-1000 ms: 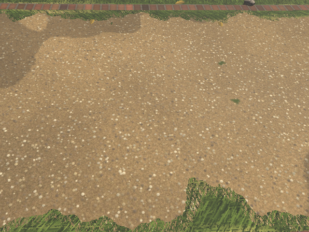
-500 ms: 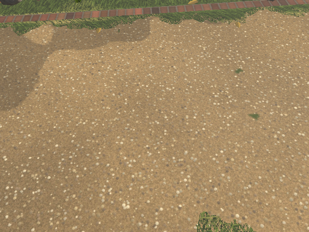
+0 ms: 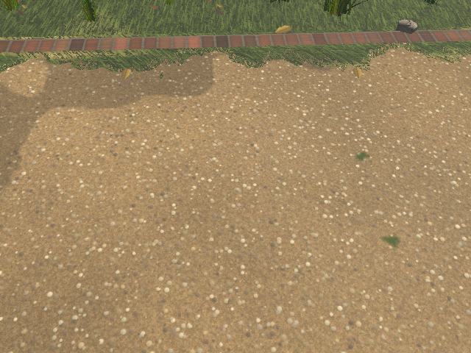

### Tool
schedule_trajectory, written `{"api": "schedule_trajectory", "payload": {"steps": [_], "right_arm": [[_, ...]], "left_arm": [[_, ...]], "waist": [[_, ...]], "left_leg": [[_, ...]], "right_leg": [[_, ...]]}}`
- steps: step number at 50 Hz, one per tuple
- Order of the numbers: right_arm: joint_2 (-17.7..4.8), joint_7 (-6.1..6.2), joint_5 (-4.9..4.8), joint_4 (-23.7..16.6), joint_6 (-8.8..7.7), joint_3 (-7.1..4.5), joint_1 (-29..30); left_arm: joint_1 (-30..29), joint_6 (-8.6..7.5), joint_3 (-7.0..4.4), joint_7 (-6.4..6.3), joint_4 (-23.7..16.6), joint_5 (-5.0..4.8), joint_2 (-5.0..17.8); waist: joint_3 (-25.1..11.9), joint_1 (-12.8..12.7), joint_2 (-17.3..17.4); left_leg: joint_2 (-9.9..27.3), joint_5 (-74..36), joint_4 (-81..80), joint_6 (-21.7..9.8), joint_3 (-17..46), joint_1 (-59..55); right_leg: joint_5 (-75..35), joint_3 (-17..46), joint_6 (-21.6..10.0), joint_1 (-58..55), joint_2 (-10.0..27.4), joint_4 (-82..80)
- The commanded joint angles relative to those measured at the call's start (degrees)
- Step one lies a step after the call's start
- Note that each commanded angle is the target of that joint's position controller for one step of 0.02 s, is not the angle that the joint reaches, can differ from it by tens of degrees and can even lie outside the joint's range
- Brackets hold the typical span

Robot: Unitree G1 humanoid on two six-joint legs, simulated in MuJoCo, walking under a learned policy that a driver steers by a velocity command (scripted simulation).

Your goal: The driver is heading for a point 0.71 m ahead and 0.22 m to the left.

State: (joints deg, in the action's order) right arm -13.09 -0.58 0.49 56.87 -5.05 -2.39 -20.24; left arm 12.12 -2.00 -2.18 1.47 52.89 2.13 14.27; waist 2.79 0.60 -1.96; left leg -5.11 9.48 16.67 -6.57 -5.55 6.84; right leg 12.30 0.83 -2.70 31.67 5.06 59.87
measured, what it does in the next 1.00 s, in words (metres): walks ahead, turning left: right foot, then left foot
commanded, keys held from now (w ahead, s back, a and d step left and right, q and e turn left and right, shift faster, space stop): w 0.18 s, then w+q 0.82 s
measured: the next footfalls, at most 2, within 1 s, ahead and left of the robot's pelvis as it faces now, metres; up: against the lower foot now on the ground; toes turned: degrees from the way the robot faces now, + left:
right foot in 0.32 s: +0.35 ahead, -0.12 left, +0.00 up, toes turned -1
left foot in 0.86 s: +0.58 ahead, +0.12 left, +0.00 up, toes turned +25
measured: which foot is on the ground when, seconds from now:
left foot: down 0.00-0.34, up 0.36-0.84, down 0.86-1.00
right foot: up 0.00-0.30, down 0.32-0.84, up 0.86-1.00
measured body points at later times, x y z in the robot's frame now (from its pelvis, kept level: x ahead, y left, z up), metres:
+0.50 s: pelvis +0.28 -0.05 +0.00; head +0.30 -0.06 +0.45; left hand +0.33 +0.22 -0.13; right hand +0.33 -0.30 -0.15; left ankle +0.22 +0.08 -0.66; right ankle +0.31 -0.12 -0.75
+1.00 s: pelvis +0.52 +0.05 -0.01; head +0.55 +0.07 +0.43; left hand +0.49 +0.32 -0.15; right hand +0.72 -0.16 -0.14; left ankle +0.54 +0.10 -0.75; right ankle +0.51 -0.11 -0.65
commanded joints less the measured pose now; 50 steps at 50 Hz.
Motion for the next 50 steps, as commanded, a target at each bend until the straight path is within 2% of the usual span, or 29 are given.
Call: {"api": "schedule_trajectory", "payload": {"steps": [1,5,10,12,13,14,15,16,17,18,19,20,21,22,24,27,32,36,39,41,42,43,44,45,46,47,48,49,50], "right_arm": [[-6.01,0.15,-0.26,-1.42,-0.98,-0.9,-2.15],[-5.74,0.35,-0.17,0.07,-0.79,-0.55,-5.75],[-5.69,1.11,0.59,2.37,-0.34,-0.35,-10.42],[-6.59,1.55,0.88,2.73,-0.06,-0.57,-9.83],[-7.18,1.69,0.98,2.47,0.01,-0.73,-8.25],[-7.88,1.7,1.01,2.2,0.04,-0.92,-6.82],[-8.04,1.44,0.71,1.98,0.12,-0.94,-5.5],[-6.94,1.18,-0.05,0.84,-0.11,-0.56,-4.65],[-0.39,0.77,-2.52,-0.94,-0.04,0.81,-10.66],[-5.41,1.3,-1.15,0.04,0.49,-0.71,-10.22],[-6.48,1.29,-0.43,-0.84,0.88,-1.48,-5.89],[-4.99,0.91,-0.27,-1.49,0.9,-1.28,-3.09],[-3.76,0.58,0.09,-1.53,1.37,-1.37,-2.07],[-3.24,0.1,0.94,-1.72,2.18,-1.48,-2.3],[-1.61,-0.73,1.21,-2.14,3.51,-1.46,-2.14],[-1.15,-1.43,1.21,-4.53,4.39,-1.5,3.19],[-0.46,-2.5,1.1,-9.03,4.14,-0.63,14.31],[-0.92,-3.07,1.48,-12.03,4.1,-0.18,20.82],[-2.24,-2.88,1.76,-12.58,4.14,-0.73,20.07],[-3.91,-2.37,1.84,-10.87,4.04,-1.7,13.15],[-5.26,-1.92,2.02,-8.81,3.54,-2.58,6.11],[-9.44,-1.06,2.79,-6.41,3.16,-4.26,-2.72],[-16.1,-0.33,2.53,-7.41,3.37,-5.78,-1.39],[-16.43,-0.11,0.95,-8.04,4.21,-5.82,-3.97],[-14.59,0.46,0.6,-7.33,4.41,-5.32,-0.81],[-11.36,0.61,0.15,-7.46,4.1,-4.58,2.06],[-9.48,0.78,0.02,-7.96,3.61,-4.08,4.89],[-7.96,0.96,-0.41,-8.28,3.09,-3.52,6.52],[-7.6,0.87,-0.58,-8.44,2.45,-3.23,6.51]], "left_arm": [[-1.42,0.37,-0.4,0.36,-2.79,-0.04,2.5],[-9.33,-0.08,0.28,0.43,-5.17,-0.6,1.34],[-16.54,-0.6,0.54,0.15,-7.81,-0.63,1.68],[-16.32,-1.15,0.28,0.02,-8.52,-0.67,2.43],[-13.9,-1.55,0.05,-0.17,-8.06,-0.78,2.9],[-9.08,-1.97,-0.41,-0.58,-6.67,-0.81,3.78],[-0.31,-2.59,-1.14,-1.15,-3.85,-0.6,4.99],[9.77,-3.25,-2.29,-1.98,-1.43,0.69,8.18],[15.54,-3.11,-4.09,-2.36,-1.27,2.19,14.81],[12.4,-2.24,-3.75,-1.76,-1.77,0.49,12.4],[6.15,-2.04,-2.78,-1.59,-2.63,-0.47,8.57],[2.13,-2.36,-1.95,-1.42,-3.21,-0.72,5.0],[0.84,-2.75,-1.49,-1.53,-2.96,-0.68,3.25],[0.84,-3.09,-1.16,-1.84,-2.19,-0.9,2.09],[3.03,-4.11,-1.12,-1.99,-1.13,-1.09,1.84],[5.63,-5.01,-1.55,-2.03,0.02,-1.28,3.06],[8.53,-5.01,-1.37,-2.26,1.27,-1.11,3.16],[12.5,-4.41,-1.8,-2.91,2.62,-1.0,5.09],[12.82,-3.29,-2.17,-3.46,2.97,-0.73,6.48],[12.26,-2.18,-2.74,-3.59,2.72,-0.57,8.32],[11.81,-1.57,-2.91,-3.39,2.24,-0.72,8.92],[11.07,-1.44,-2.73,-3.11,0.78,-0.83,8.37],[12.79,-1.86,-1.37,-1.77,-3.54,-1.4,1.07],[5.11,-2.63,-2.34,-1.46,-5.95,-1.19,6.18],[1.02,-3.45,-2.06,-1.2,-7.38,-1.73,5.51],[1.96,-4.07,-1.84,-1.34,-6.8,-1.8,5.28],[2.76,-3.71,-2.01,-1.54,-6.0,-1.1,5.28],[4.32,-2.6,-1.97,-1.51,-5.8,0.04,5.06],[5.08,-1.47,-1.96,-1.33,-5.74,0.57,4.62]], "waist": [[2.07,-0.89,4.35],[2.68,1.25,4.82],[3.64,3.49,5.38],[3.51,2.3,5.55],[2.51,0.67,5.81],[0.16,-1.49,6.26],[-4.49,-5.27,5.0],[-10.92,-9.08,2.55],[-20.45,-7.45,-9.2],[-20.49,-6.47,-5.91],[-10.77,-3.83,-2.01],[-4.96,-2.75,-0.14],[-1.99,-1.59,-0.89],[-0.53,-0.23,-2.32],[-0.75,0.74,-2.36],[0.55,0.94,-1.9],[2.85,-0.71,-1.81],[3.47,-2.54,-1.71],[1.85,-1.23,-2.87],[-2.42,1.8,-3.89],[-6.49,4.74,-2.84],[-11.74,8.77,1.79],[-15.39,4.07,15.69],[-17.35,7.07,7.7],[-9.05,5.47,5.02],[-4.57,2.92,1.75],[-2.49,0.53,0.02],[-2.73,-1.37,0.39],[-3.48,-2.14,0.94]], "left_leg": [[15.21,-10.81,-11.33,-5.38,11.79,0.19],[13.9,-17.1,-10.52,-3.86,8.76,-3.14],[16.34,-25.08,-7.14,-4.67,9.2,-11.72],[17.71,-31.46,-3.82,-4.85,10.63,-14.59],[17.62,-37.41,-0.91,-4.26,10.5,-14.5],[17.03,-44.36,4.02,-3.46,10.35,-13.63],[15.01,-45.18,13.28,-2.43,9.17,-10.96],[12.42,-32.48,26.5,-1.45,7.94,-0.57],[3.56,0.45,48.02,1.54,2.97,19.59],[2.0,19.35,55.94,0.71,7.98,25.54],[5.61,14.68,56.96,0.34,9.51,27.8],[7.84,10.57,54.52,0.49,9.22,27.25],[9.27,8.46,52.16,0.62,8.95,25.67],[10.13,7.38,50.67,1.16,8.67,23.88],[10.36,5.4,50.44,1.86,7.84,23.29],[11.4,-0.32,48.0,2.66,6.85,28.92],[10.55,-9.88,31.63,3.34,3.05,30.09],[9.15,-8.47,22.62,1.38,-0.95,28.62],[5.7,-0.99,19.83,-1.53,-3.38,24.41],[1.57,5.07,18.35,-4.12,-4.69,16.34],[-0.25,4.53,14.54,-5.74,-4.08,7.33],[4.87,7.4,10.37,-8.63,5.01,-6.63],[22.65,7.33,7.13,-17.01,35.09,-24.1],[24.94,6.65,-0.31,-18.69,47.77,-24.7],[23.82,2.56,-1.18,-16.63,37.78,-19.18],[21.4,-4.73,-1.93,-14.12,32.0,-11.45],[18.22,-11.03,-2.38,-11.96,27.22,-6.06],[15.85,-15.47,-2.93,-11.12,23.79,-2.57],[14.7,-18.25,-3.11,-10.82,22.16,-0.91]], "right_leg": [[-6.39,-1.47,1.6,5.51,1.78,-4.75],[-12.41,-3.75,2.15,5.42,0.43,-16.41],[-11.11,-4.99,0.41,5.72,-1.69,-24.47],[-7.12,-4.43,-0.76,4.32,-2.64,-26.66],[-4.72,-4.56,-1.55,0.3,-3.82,-28.33],[-2.58,-5.03,-2.4,-6.52,-5.63,-29.9],[-4.65,-5.55,-3.62,-17.8,-6.78,-33.7],[-4.09,1.09,-5.77,-33.84,0.1,-34.49],[2.2,25.93,-11.82,-52.18,18.34,-36.79],[3.51,36.03,-13.02,-48.72,20.92,-42.78],[6.51,26.97,-11.24,-39.92,18.46,-44.29],[4.47,19.58,-9.6,-32.03,15.98,-47.15],[1.96,13.8,-7.47,-27.19,13.37,-49.04],[-1.2,9.16,-5.95,-23.62,11.36,-50.17],[-6.69,4.21,-5.5,-22.19,10.48,-51.2],[-11.93,-1.89,-5.37,-23.42,9.76,-52.38],[-19.08,-9.88,-4.74,-25.32,7.67,-52.09],[-25.31,-12.78,-4.64,-32.33,10.1,-50.33],[-43.38,-15.4,-3.96,-37.7,11.12,-42.98],[-55.26,-16.48,-3.73,-38.96,11.27,-30.29],[-51.71,-17.01,-3.02,-35.86,10.92,-19.06],[-36.6,-17.34,-1.0,-24.89,9.41,-2.45],[17.11,-15.2,2.71,2.16,-1.85,18.47],[18.4,-1.82,2.93,9.88,-5.35,24.07],[11.59,0.37,2.2,13.92,-1.45,21.58],[7.18,0.24,2.01,10.83,0.59,15.63],[5.99,0.45,2.34,7.06,1.81,11.54],[5.65,0.72,3.15,3.24,2.29,9.07],[5.74,0.76,3.86,1.03,2.33,7.25]]}}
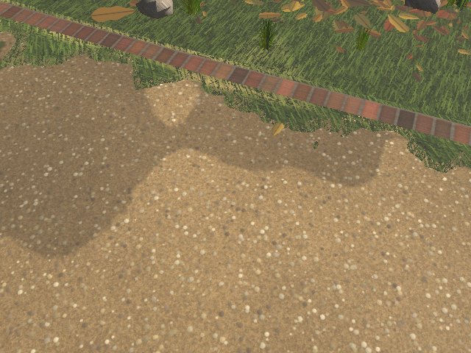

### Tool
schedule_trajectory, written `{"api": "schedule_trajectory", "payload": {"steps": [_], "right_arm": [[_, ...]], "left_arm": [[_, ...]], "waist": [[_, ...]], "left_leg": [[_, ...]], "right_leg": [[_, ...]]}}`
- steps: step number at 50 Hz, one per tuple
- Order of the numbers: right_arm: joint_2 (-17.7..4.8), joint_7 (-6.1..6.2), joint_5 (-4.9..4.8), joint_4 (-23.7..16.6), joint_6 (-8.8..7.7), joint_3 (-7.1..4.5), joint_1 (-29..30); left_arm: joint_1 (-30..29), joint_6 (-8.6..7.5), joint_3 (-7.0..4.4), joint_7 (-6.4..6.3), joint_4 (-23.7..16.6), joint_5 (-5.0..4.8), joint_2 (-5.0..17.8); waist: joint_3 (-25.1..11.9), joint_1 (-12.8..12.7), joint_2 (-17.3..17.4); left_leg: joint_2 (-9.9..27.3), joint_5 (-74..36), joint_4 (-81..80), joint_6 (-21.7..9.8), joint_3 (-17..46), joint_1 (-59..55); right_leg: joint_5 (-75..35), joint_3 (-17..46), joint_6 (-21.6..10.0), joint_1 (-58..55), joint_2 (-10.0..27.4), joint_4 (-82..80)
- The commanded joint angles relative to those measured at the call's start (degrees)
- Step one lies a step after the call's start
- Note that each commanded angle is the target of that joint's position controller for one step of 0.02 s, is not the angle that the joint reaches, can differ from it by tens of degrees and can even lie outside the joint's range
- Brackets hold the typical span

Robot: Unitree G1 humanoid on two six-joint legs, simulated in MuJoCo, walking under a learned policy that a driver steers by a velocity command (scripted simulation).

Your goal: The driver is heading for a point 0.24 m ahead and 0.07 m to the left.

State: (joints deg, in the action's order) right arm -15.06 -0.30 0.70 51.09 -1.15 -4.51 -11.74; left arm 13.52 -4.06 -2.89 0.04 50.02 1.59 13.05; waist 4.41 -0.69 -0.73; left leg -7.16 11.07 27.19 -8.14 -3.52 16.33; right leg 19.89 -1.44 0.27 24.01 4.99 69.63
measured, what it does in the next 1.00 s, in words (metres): walks ahead: right foot, then left foot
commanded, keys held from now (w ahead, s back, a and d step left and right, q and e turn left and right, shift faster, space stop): no key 1.00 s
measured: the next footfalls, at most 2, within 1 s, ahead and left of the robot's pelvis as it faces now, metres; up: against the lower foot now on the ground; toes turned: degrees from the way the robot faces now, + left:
right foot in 0.36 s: +0.31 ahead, -0.09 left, +0.00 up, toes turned +4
left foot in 0.68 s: +0.21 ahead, +0.11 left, +0.00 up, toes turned +4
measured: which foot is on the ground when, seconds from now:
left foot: down 0.00-0.36, up 0.38-0.66, down 0.68-1.00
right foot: up 0.00-0.34, down 0.36-1.00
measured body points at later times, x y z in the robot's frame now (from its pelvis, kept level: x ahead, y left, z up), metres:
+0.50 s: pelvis +0.18 -0.03 +0.00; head +0.21 -0.04 +0.45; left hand +0.25 +0.23 -0.12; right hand +0.26 -0.28 -0.15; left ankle +0.09 +0.07 -0.68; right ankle +0.27 -0.10 -0.73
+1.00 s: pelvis +0.21 +0.00 +0.01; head +0.21 +0.00 +0.46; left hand +0.21 +0.24 -0.14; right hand +0.24 -0.23 -0.14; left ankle +0.17 +0.10 -0.73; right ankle +0.27 -0.10 -0.73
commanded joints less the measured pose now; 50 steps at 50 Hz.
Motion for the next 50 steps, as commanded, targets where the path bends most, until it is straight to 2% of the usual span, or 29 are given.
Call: {"api": "schedule_trajectory", "payload": {"steps": [1,3,5,8,12,14,15,16,17,18,19,20,21,22,23,24,25,26,29,32,34,35,36,37,38,41,44,50], "right_arm": [[-5.84,0.5,-0.96,-2.48,-2.15,-0.99,-2.57],[-7.17,0.33,-0.75,-1.85,-2.8,-1.12,-4.48],[-7.16,0.36,-0.54,-1.19,-2.68,-0.89,-6.75],[-6.29,0.68,-0.51,-0.61,-2.11,-0.27,-8.94],[-5.81,1.55,0.1,0.48,-1.53,0.37,-11.28],[-5.64,1.95,0.53,0.87,-1.29,0.61,-10.84],[-5.83,2.13,0.62,0.93,-1.27,0.64,-10.07],[-6.27,2.31,0.46,1.02,-1.38,0.59,-9.2],[-6.7,2.37,-0.09,1.14,-1.56,0.56,-7.84],[-6.62,2.24,-0.79,0.55,-2.04,0.77,-6.6],[-3.64,2.14,-1.77,-0.26,-2.28,1.4,-11.68],[-2.88,2.17,-1.96,2.15,-1.12,1.27,-16.84],[-4.66,2.2,-0.07,3.36,0.07,0.91,-14.7],[-4.22,1.96,0.78,3.34,0.63,0.92,-11.71],[-3.44,1.69,0.84,3.23,1.24,1.13,-9.8],[-2.81,1.43,0.93,3.35,2.01,1.35,-9.11],[-1.9,1.27,1.0,4.34,2.68,1.73,-10.3],[-1.37,1.33,0.82,4.96,3.12,2.01,-10.46],[-1.02,1.93,0.31,6.01,3.86,2.46,-8.27],[-0.87,1.98,0.22,7.34,3.63,2.75,-7.56],[-1.03,2.08,0.76,7.9,2.88,3.09,-7.08],[-2.06,2.24,1.3,7.87,2.25,3.2,-7.06],[-3.36,2.23,0.59,8.28,1.88,3.08,-5.21],[-1.67,2.16,0.19,8.59,1.25,3.59,-4.24],[-1.34,2.18,-0.04,8.87,0.59,3.81,-3.73],[-1.83,2.51,-0.35,9.69,-0.17,3.72,-4.0],[-0.74,2.53,-0.22,10.82,-0.03,3.96,-5.94],[-0.37,2.66,-0.26,12.11,0.02,4.11,-7.32]], "left_arm": [[3.95,1.48,-1.19,0.27,-2.96,1.18,5.31],[3.04,2.39,-0.95,0.34,-3.35,0.85,4.39],[0.22,2.71,-0.74,0.3,-4.35,0.67,4.23],[-4.48,2.9,-0.3,0.3,-5.87,0.08,4.35],[-8.32,2.5,0.3,-0.08,-6.68,-0.37,4.54],[-7.43,2.04,0.39,-0.35,-6.1,-0.33,4.98],[-5.29,1.75,0.22,-0.59,-5.26,-0.27,5.58],[-2.02,1.4,-0.06,-0.93,-4.01,-0.22,6.33],[2.13,0.84,-0.23,-1.28,-2.51,-0.04,6.55],[7.25,-0.14,-0.44,-1.67,-0.94,0.27,7.56],[10.26,-0.47,-1.17,-1.78,-1.02,0.27,12.02],[8.84,0.55,-0.52,-1.25,-0.94,-1.23,9.8],[5.47,0.94,0.25,-0.7,-1.56,-2.08,7.38],[0.9,1.29,0.92,-0.75,-2.15,-1.7,5.31],[-2.14,1.67,1.68,-1.05,-2.4,-1.15,3.59],[-3.7,1.96,1.98,-1.44,-2.19,-0.86,3.37],[-4.24,2.24,1.92,-1.55,-1.66,-0.45,4.08],[-3.51,2.32,1.85,-1.53,-0.99,-0.17,4.62],[-0.67,2.6,1.3,-1.38,0.84,-0.36,6.81],[-2.11,3.68,0.98,-1.31,1.4,-0.78,7.48],[-1.23,4.24,1.06,-1.29,2.16,-1.01,6.73],[-0.55,4.33,1.05,-1.13,2.37,-1.1,6.14],[0.47,4.56,1.0,-0.92,2.55,-1.71,5.07],[0.42,4.54,1.15,-0.75,3.47,-1.53,4.59],[1.37,4.39,1.2,-0.69,4.28,-1.31,4.04],[2.78,3.85,1.25,-0.72,6.37,-0.85,4.26],[2.52,3.67,1.55,-0.91,7.81,-1.05,3.57],[3.41,3.67,1.99,-1.33,10.38,-1.04,2.78]], "waist": [[-4.83,-1.45,-0.39],[-4.33,-1.63,0.18],[-4.37,-0.62,2.05],[-4.7,1.5,4.43],[-4.96,3.85,5.14],[-4.57,3.48,5.55],[-4.72,2.52,5.67],[-5.13,1.07,5.75],[-5.74,-1.44,4.79],[-8.55,-3.98,2.06],[-15.36,-2.02,-7.72],[-20.89,-0.57,-11.2],[-16.24,0.51,-4.36],[-10.4,1.45,-2.29],[-7.09,2.44,-1.77],[-5.16,3.31,-3.83],[-5.01,3.96,-5.92],[-5.49,3.74,-6.43],[-6.85,1.93,-6.32],[-5.48,2.35,-6.37],[-2.94,2.38,-3.97],[-1.98,1.67,-1.86],[0.97,-0.51,4.04],[0.74,-0.79,5.2],[-0.41,-1.47,5.6],[-1.51,-1.63,3.86],[-1.03,-0.73,2.24],[-0.94,-0.12,0.93]], "left_leg": [[16.2,-27.28,-13.34,-9.12,18.32,-9.48],[14.84,-40.37,-12.25,-7.83,14.26,-7.84],[13.29,-47.71,-10.97,-5.13,11.56,-8.21],[12.11,-49.85,-9.73,-1.48,10.21,-11.11],[13.29,-50.75,-7.5,-0.1,10.86,-16.93],[14.04,-52.21,-5.03,0.03,11.53,-17.98],[14.44,-54.16,-2.93,0.24,12.17,-17.91],[14.67,-56.21,-0.05,0.56,13.0,-18.14],[13.88,-54.68,4.52,1.29,12.83,-17.98],[11.58,-45.6,11.47,2.54,11.99,-13.57],[5.04,-12.7,25.83,4.68,9.15,-4.58],[-1.41,24.7,34.31,5.65,8.5,1.11],[0.71,24.41,37.52,5.54,11.34,1.92],[2.08,21.65,37.04,5.93,11.41,2.85],[3.79,19.4,33.33,6.52,11.14,1.96],[4.9,17.42,28.97,7.36,10.25,-0.48],[4.61,16.4,25.5,8.12,8.17,-3.25],[4.5,16.34,21.41,8.59,6.85,-4.2],[5.28,13.72,13.01,8.73,5.02,-5.5],[5.73,6.89,4.25,7.74,3.5,-8.84],[7.52,2.04,-4.04,6.37,6.08,-11.8],[11.1,3.14,-7.41,5.5,10.72,-11.19],[12.48,9.62,-9.29,4.43,13.69,-2.3],[13.02,12.51,-12.02,4.72,14.41,2.59],[13.02,12.03,-13.35,5.31,14.25,4.19],[12.04,6.44,-12.92,5.64,12.68,1.04],[11.84,3.6,-11.94,5.06,11.92,-1.92],[11.81,0.63,-11.3,4.63,11.27,-3.9]], "right_leg": [[-1.82,2.26,1.58,8.16,2.1,-3.96],[-4.5,0.79,2.44,7.8,1.34,-7.84],[-8.58,-0.28,2.41,8.35,0.53,-12.09],[-14.14,-0.9,1.47,8.83,-0.67,-19.7],[-17.34,-1.34,-0.26,7.8,-2.88,-28.55],[-14.98,-1.29,-1.49,4.87,-4.22,-32.22],[-13.14,-1.19,-2.39,1.9,-5.08,-34.18],[-12.38,-1.05,-3.4,-1.7,-5.89,-37.13],[-16.55,-0.84,-4.39,-6.61,-5.9,-43.48],[-35.23,2.76,-5.73,-16.85,-1.66,-47.38],[-68.94,15.86,-12.56,-29.91,12.91,-42.22],[-77.89,25.14,-20.77,-32.2,19.98,-43.29],[-63.46,23.37,-20.39,-24.67,17.85,-46.42],[-50.44,19.65,-18.32,-18.34,14.82,-49.46],[-40.63,15.99,-15.85,-13.22,11.98,-52.57],[-33.49,12.75,-13.81,-8.94,9.36,-54.81],[-29.26,9.92,-12.41,-6.6,6.87,-55.48],[-26.27,8.86,-11.7,-6.78,5.81,-55.58],[-14.59,10.4,-11.42,-8.37,6.15,-56.37],[1.33,11.54,-9.4,-5.31,5.36,-57.53],[8.51,11.74,-5.66,-1.33,4.45,-58.14],[8.0,11.15,-3.66,-1.02,3.22,-56.64],[3.53,7.23,-2.54,-4.79,-0.57,-55.41],[-3.11,6.21,-2.38,-11.85,-1.12,-52.6],[-7.12,5.87,-2.59,-16.1,-1.05,-51.04],[-10.83,6.24,-3.06,-17.09,-0.21,-50.56],[-10.96,6.11,-2.76,-14.73,-0.19,-51.16],[-12.89,5.99,-2.29,-14.34,-0.13,-51.07]]}}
